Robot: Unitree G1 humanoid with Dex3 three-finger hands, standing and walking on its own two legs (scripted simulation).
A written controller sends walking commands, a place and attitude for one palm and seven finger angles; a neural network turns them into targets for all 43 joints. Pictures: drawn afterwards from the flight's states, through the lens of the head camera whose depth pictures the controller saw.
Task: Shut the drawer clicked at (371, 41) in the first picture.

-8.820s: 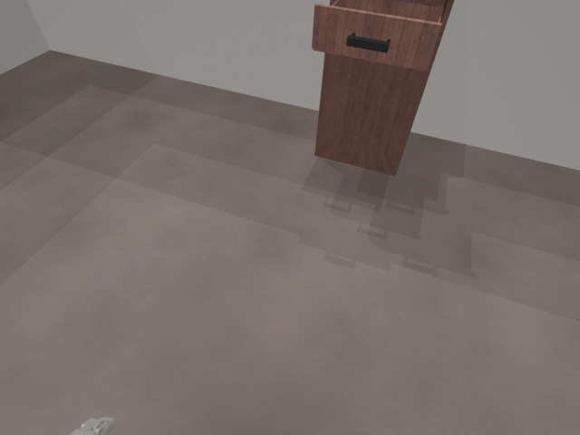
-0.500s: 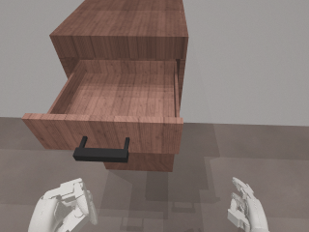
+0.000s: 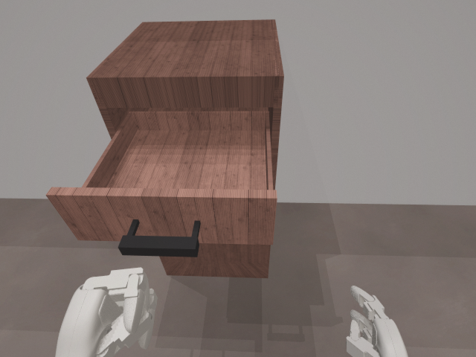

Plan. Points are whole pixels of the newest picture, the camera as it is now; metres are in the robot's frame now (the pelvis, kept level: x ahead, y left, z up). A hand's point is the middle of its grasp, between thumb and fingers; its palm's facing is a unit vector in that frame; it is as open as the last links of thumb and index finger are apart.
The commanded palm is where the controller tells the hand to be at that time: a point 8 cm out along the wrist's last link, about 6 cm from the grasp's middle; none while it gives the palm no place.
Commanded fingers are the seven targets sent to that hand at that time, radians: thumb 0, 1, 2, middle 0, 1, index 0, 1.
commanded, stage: raise the hand and make a fist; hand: left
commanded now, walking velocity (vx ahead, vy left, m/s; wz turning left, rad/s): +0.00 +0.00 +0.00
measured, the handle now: (162, 235) +0.32 +0.17 +0.05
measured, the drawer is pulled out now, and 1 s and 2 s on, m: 0.30 0.30 0.30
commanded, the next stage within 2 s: bring the fist close to the handle in 0.22 s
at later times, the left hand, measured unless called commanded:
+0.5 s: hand (150, 307) +0.16 +0.12 +0.12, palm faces +0.03 -1.00 -0.02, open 3.3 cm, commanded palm +0.13 +0.17 +0.13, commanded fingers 0.00 0.90 0.90 -1.40 -1.60 -1.40 -1.60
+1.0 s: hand (173, 293) +0.20 +0.11 +0.08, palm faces +0.00 -1.00 -0.02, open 3.3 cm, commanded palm +0.18 +0.17 +0.08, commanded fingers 0.00 0.90 0.90 -1.40 -1.60 -1.40 -1.60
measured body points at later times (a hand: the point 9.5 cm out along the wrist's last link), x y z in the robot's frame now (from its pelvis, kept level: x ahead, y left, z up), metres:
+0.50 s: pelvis +0.01 +0.00 +0.00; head +0.00 -0.02 +0.45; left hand +0.15 +0.18 +0.13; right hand +0.21 -0.22 -0.05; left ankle +0.03 +0.10 -0.70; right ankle -0.03 -0.08 -0.70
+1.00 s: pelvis +0.01 +0.00 -0.01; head +0.03 -0.02 +0.44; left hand +0.19 +0.17 +0.08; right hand +0.18 -0.24 -0.08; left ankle +0.03 +0.10 -0.70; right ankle -0.03 -0.08 -0.70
